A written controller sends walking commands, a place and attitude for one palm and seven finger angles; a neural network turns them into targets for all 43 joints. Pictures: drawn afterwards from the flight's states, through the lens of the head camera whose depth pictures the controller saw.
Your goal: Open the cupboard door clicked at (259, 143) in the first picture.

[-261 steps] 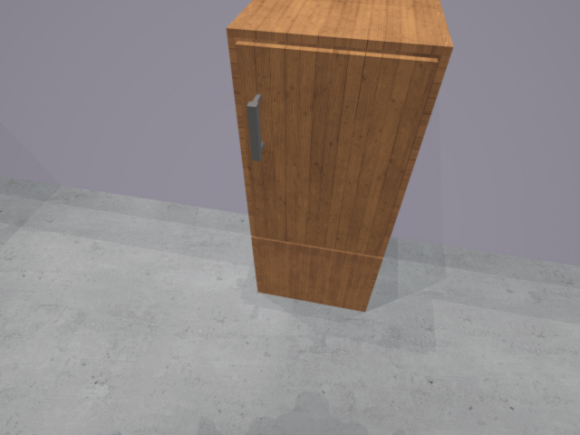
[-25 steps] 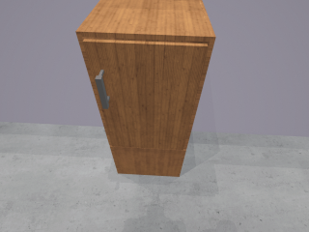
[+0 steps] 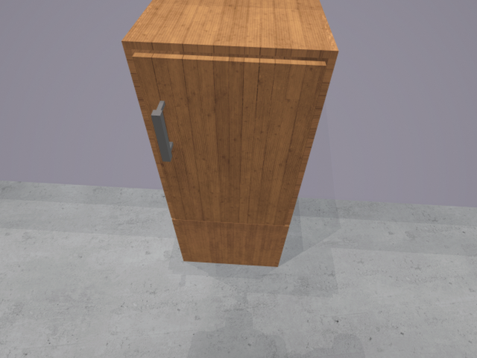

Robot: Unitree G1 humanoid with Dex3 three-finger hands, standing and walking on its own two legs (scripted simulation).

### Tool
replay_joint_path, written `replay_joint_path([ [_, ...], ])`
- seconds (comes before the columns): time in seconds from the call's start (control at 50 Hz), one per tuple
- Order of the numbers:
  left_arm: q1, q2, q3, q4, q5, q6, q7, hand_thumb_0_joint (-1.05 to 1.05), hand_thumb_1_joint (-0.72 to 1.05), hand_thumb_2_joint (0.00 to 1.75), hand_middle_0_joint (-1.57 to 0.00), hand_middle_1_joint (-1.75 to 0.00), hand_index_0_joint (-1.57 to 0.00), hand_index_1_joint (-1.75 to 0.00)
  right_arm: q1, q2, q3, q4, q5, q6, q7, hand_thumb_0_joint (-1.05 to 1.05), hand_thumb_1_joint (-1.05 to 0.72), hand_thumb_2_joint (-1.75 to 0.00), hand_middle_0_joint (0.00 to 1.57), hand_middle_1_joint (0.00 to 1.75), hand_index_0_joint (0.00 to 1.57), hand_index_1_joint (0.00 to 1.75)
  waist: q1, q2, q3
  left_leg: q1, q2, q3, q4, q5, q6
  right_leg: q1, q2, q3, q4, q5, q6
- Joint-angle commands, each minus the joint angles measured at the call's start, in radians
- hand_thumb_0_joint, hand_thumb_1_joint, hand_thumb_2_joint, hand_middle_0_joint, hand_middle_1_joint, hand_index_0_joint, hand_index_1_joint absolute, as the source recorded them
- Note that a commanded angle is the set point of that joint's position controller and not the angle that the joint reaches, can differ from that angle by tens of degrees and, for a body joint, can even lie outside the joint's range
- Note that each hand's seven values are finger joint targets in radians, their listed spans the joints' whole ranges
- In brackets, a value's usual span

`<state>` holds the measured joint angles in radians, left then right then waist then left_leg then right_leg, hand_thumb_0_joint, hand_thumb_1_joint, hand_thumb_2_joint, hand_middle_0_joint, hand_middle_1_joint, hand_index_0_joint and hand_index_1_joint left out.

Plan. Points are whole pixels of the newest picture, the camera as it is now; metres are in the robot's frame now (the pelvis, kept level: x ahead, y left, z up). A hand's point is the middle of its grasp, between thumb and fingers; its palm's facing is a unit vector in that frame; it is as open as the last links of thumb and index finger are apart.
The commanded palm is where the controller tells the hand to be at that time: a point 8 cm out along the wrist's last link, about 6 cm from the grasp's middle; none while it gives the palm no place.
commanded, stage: look again from close up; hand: left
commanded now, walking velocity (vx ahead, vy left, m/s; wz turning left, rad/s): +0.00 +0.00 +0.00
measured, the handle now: (164, 132) +0.58 +0.21 +0.03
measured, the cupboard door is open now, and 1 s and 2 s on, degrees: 0 0 0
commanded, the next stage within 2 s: shuffle to correct the standing spot in 0.52 s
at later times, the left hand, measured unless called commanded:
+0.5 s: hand out of the picture +0.02 +0.19 -0.18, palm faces -0.02 -0.97 -0.23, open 7.4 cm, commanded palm none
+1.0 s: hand out of the picture +0.03 +0.19 -0.19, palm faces -0.01 -0.98 -0.22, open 7.4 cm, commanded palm none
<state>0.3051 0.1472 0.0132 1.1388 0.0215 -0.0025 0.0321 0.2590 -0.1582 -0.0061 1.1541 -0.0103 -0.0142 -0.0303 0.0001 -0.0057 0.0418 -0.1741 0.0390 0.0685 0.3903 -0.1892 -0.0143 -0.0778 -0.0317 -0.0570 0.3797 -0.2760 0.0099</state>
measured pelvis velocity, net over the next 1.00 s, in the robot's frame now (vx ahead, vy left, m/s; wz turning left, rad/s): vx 0.04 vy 0.02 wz -0.02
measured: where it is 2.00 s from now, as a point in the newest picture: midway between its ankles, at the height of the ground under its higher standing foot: outside the picture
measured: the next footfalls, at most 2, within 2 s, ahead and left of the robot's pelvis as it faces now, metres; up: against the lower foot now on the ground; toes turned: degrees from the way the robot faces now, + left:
none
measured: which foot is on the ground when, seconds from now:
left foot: down 0.00-1.00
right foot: down 0.00-1.00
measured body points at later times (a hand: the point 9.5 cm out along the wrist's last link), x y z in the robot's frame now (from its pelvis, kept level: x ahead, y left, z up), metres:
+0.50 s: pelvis +0.00 +0.01 -0.01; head +0.01 +0.00 +0.44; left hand +0.02 +0.24 -0.16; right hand +0.00 -0.22 -0.17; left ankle +0.01 +0.13 -0.74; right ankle -0.04 -0.12 -0.74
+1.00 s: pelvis +0.04 +0.02 -0.02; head +0.06 +0.01 +0.43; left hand +0.03 +0.25 -0.17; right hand +0.05 -0.21 -0.18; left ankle +0.01 +0.13 -0.74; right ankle -0.04 -0.12 -0.74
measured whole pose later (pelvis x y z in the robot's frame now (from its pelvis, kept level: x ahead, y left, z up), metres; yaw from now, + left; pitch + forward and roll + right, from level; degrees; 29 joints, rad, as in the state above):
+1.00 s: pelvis +0.04 +0.02 -0.02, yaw -1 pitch +1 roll -1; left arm 0.32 0.14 -0.01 1.08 0.02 -0.02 0.05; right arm 0.28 -0.19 0.00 1.04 -0.02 -0.03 -0.02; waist -0.01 0.03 0.03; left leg -0.27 0.03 0.06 0.64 -0.39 0.02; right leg -0.17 -0.04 -0.03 0.60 -0.42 0.01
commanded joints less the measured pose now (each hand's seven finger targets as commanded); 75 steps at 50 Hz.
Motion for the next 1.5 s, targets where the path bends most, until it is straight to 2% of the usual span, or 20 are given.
replay_joint_path([
  [0.0, 0.108, 0.093, -0.006, -0.013, 0.008, -0.046, 0.046, 0.0, 0.9, 0.9, -0.2, -0.3, -0.2, -0.3, -0.028, -0.115, -0.01, -0.102, 0.005, -0.026, 0.007, 0.0, -0.9, -0.9, 0.2, 0.3, 0.2, 0.3, 0.024, 0.017, 0.042, -0.034, 0.089, -0.038, 0.174, 0.253, 0.006, -0.137, -0.133, 0.137, -0.059, 0.5, -0.015],
  [0.02, 0.06, 0.15, 0.005, -0.063, -0.001, -0.053, 0.038, 0.0, 0.9, 0.9, -0.2, -0.3, -0.2, -0.3, 0.035, -0.063, -0.009, -0.125, 0.001, -0.012, 0.015, 0.0, -0.9, -0.9, 0.2, 0.3, 0.2, 0.3, -0.034, 0.008, -0.008, -0.032, 0.056, -0.054, 0.127, 0.007, 0.017, -0.122, -0.152, 0.127, -0.026, 0.384, -0.044],
  [0.06, 0.018, 0.134, 0.003, -0.08, -0.003, -0.048, 0.022, 0.0, 0.9, 0.9, -0.2, -0.3, -0.2, -0.3, 0.068, -0.082, -0.01, -0.115, -0.008, -0.01, 0.018, 0.0, -0.9, -0.9, 0.2, 0.3, 0.2, 0.3, -0.027, 0.102, -0.002, -0.051, 0.068, -0.062, 0.081, 0.042, 0.027, -0.145, -0.087, 0.071, 0.016, 0.105, -0.057],
  [0.1, 0.042, 0.122, 0.0, -0.083, -0.005, -0.04, 0.017, 0.0, 0.9, 0.9, -0.2, -0.3, -0.2, -0.3, 0.063, -0.101, -0.01, -0.134, -0.007, -0.013, 0.016, 0.0, -0.9, -0.9, 0.2, 0.3, 0.2, 0.3, -0.02, 0.07, -0.034, -0.044, 0.075, -0.073, 0.079, 0.085, 0.039, -0.135, -0.062, 0.064, 0.044, 0.066, -0.052],
  [0.24, 0.029, 0.114, -0.004, -0.103, -0.004, -0.02, 0.009, 0.0, 0.9, 0.9, -0.2, -0.3, -0.2, -0.3, 0.054, -0.116, -0.011, -0.153, -0.007, -0.011, 0.012, 0.0, -0.9, -0.9, 0.2, 0.3, 0.2, 0.3, -0.005, -0.037, 0.051, -0.085, 0.075, -0.081, 0.033, 0.038, 0.051, -0.186, -0.053, 0.06, 0.055, 0.009, -0.037],
  [0.6, 0.033, 0.138, 0.005, -0.096, -0.006, -0.019, 0.004, 0.0, 0.9, 0.9, -0.2, -0.3, -0.2, -0.3, 0.045, -0.112, -0.011, -0.106, -0.004, -0.02, 0.004, 0.0, -0.9, -0.9, 0.2, 0.3, 0.2, 0.3, 0.005, 0.007, -0.019, -0.011, 0.078, -0.048, 0.039, 0.135, 0.046, -0.15, -0.068, 0.082, 0.05, 0.155, -0.036],
  [0.7, 0.053, 0.139, 0.014, -0.087, 0.004, -0.011, -0.007, 0.0, 0.9, 0.9, -0.2, -0.3, -0.2, -0.3, 0.055, -0.098, -0.016, -0.103, -0.01, -0.005, 0.017, 0.0, -0.9, -0.9, 0.2, 0.3, 0.2, 0.3, 0.009, -0.021, 0.07, -0.097, 0.045, -0.025, 0.059, -0.204, 0.049, -0.204, -0.071, 0.121, 0.005, -0.22, -0.065],
  [0.74, 0.067, 0.154, 0.021, -0.087, 0.004, -0.012, -0.01, 0.0, 0.9, 0.9, -0.2, -0.3, -0.2, -0.3, 0.048, -0.087, -0.014, -0.116, -0.012, -0.004, 0.021, 0.0, -0.9, -0.9, 0.2, 0.3, 0.2, 0.3, 0.012, -0.079, 0.101, -0.151, 0.013, 0.009, 0.122, -0.215, 0.041, -0.2, -0.102, 0.175, -0.034, -0.263, -0.089],
  [0.76, 0.078, 0.157, 0.025, -0.085, 0.005, -0.012, -0.008, 0.0, 0.9, 0.9, -0.2, -0.3, -0.2, -0.3, 0.039, -0.074, -0.013, -0.118, -0.011, -0.004, 0.021, 0.0, -0.9, -0.9, 0.2, 0.3, 0.2, 0.3, 0.015, -0.102, 0.121, -0.162, 0.005, 0.024, 0.143, -0.192, 0.036, -0.204, -0.117, 0.189, -0.049, -0.234, -0.096],
  [0.78, 0.168, 0.14, 0.011, -0.045, 0.009, -0.049, 0.029, 0.0, 0.9, 0.9, -0.2, -0.3, -0.2, -0.3, -0.101, -0.106, -0.009, -0.173, -0.016, -0.005, 0.028, 0.0, -0.9, -0.9, 0.2, 0.3, 0.2, 0.3, 0.059, -0.088, 0.16, -0.184, 0.009, -0.025, 0.324, -0.149, 0.002, -0.27, -0.168, 0.32, -0.096, 0.268, -0.072],
  [0.8, 0.064, 0.19, 0.011, -0.107, 0.007, -0.061, 0.028, 0.0, 0.9, 0.9, -0.2, -0.3, -0.2, -0.3, -0.009, -0.044, -0.008, -0.203, -0.009, -0.002, 0.035, 0.0, -0.9, -0.9, 0.2, 0.3, 0.2, 0.3, -0.037, -0.072, 0.092, -0.197, 0.02, -0.015, 0.312, -0.212, 0.019, -0.196, -0.214, 0.248, -0.06, 0.331, -0.113],
  [0.82, 0.028, 0.175, 0.01, -0.121, 0.0, -0.062, 0.022, 0.0, 0.9, 0.9, -0.2, -0.3, -0.2, -0.3, 0.012, -0.037, -0.002, -0.185, -0.005, -0.004, 0.031, 0.0, -0.9, -0.9, 0.2, 0.3, 0.2, 0.3, -0.033, -0.023, 0.061, -0.134, 0.01, -0.002, 0.236, -0.175, 0.025, -0.181, -0.187, 0.199, -0.007, 0.404, -0.12],
  [0.84, 0.008, 0.168, 0.01, -0.121, -0.001, -0.063, 0.024, 0.0, 0.9, 0.9, -0.2, -0.3, -0.2, -0.3, 0.071, -0.05, -0.001, -0.161, 0.001, -0.011, 0.031, 0.0, -0.9, -0.9, 0.2, 0.3, 0.2, 0.3, -0.054, -0.04, 0.016, -0.093, 0.029, -0.034, 0.153, -0.014, 0.03, -0.151, -0.129, 0.136, 0.07, 0.423, -0.099],
  [0.86, 0.029, 0.146, 0.01, -0.127, -0.001, -0.062, 0.024, 0.0, 0.9, 0.9, -0.2, -0.3, -0.2, -0.3, 0.119, -0.084, -0.006, -0.14, -0.006, -0.022, 0.03, 0.0, -0.9, -0.9, 0.2, 0.3, 0.2, 0.3, -0.04, 0.069, -0.035, -0.046, 0.055, -0.064, 0.157, 0.214, 0.048, -0.111, -0.083, 0.078, 0.17, 0.454, -0.073],
  [0.88, 0.06, 0.133, 0.008, -0.121, -0.008, -0.06, 0.026, 0.0, 0.9, 0.9, -0.2, -0.3, -0.2, -0.3, 0.138, -0.117, -0.009, -0.135, -0.005, -0.025, 0.022, 0.0, -0.9, -0.9, 0.2, 0.3, 0.2, 0.3, -0.035, 0.092, -0.111, 0.012, 0.095, -0.096, 0.185, 0.407, 0.073, -0.102, -0.049, 0.048, 0.212, 0.373, -0.059],
  [0.92, 0.079, 0.108, 0.004, -0.106, -0.013, -0.047, 0.026, 0.0, 0.9, 0.9, -0.2, -0.3, -0.2, -0.3, 0.117, -0.15, -0.015, -0.137, -0.003, -0.025, 0.007, 0.0, -0.9, -0.9, 0.2, 0.3, 0.2, 0.3, -0.016, 0.178, -0.138, 0.076, 0.144, -0.139, 0.163, 0.631, 0.111, -0.117, -0.011, 0.006, 0.234, 0.14, -0.041],
  [0.96, 0.078, 0.094, 0.001, -0.105, -0.009, -0.039, 0.025, 0.0, 0.9, 0.9, -0.2, -0.3, -0.2, -0.3, 0.08, -0.142, -0.015, -0.15, -0.003, -0.019, 0.0, 0.0, -0.9, -0.9, 0.2, 0.3, 0.2, 0.3, -0.003, 0.091, -0.074, 0.023, 0.136, -0.12, 0.163, 0.581, 0.11, -0.119, -0.013, 0.007, 0.194, 0.118, -0.041],
  [1.04, 0.06, 0.131, 0.006, -0.108, -0.008, -0.033, 0.024, 0.0, 0.9, 0.9, -0.2, -0.3, -0.2, -0.3, 0.048, -0.117, -0.009, -0.155, -0.003, -0.012, 0.001, 0.0, -0.9, -0.9, 0.2, 0.3, 0.2, 0.3, -0.009, -0.055, -0.024, -0.045, 0.06, -0.054, 0.166, 0.275, 0.056, -0.09, -0.08, 0.069, 0.146, 0.399, -0.047],
  [1.16, 0.026, 0.143, 0.016, -0.135, -0.006, -0.012, 0.025, 0.0, 0.9, 0.9, -0.2, -0.3, -0.2, -0.3, 0.042, -0.142, -0.015, -0.136, -0.006, -0.012, -0.004, 0.0, -0.9, -0.9, 0.2, 0.3, 0.2, 0.3, 0.002, 0.05, -0.046, 0.018, 0.085, -0.084, 0.131, 0.471, 0.08, -0.096, -0.046, 0.021, 0.187, 0.229, -0.026],
  [1.48, -0.033, 0.187, 0.018, -0.152, -0.003, -0.004, 0.011, 0.0, 0.9, 0.9, -0.2, -0.3, -0.2, -0.3, -0.019, -0.143, -0.012, -0.134, -0.005, -0.001, 0.003, 0.0, -0.9, -0.9, 0.2, 0.3, 0.2, 0.3, 0.002, -0.013, 0.0, -0.016, 0.06, -0.059, 0.077, 0.151, 0.056, -0.11, -0.075, 0.072, 0.08, 0.198, -0.033],
])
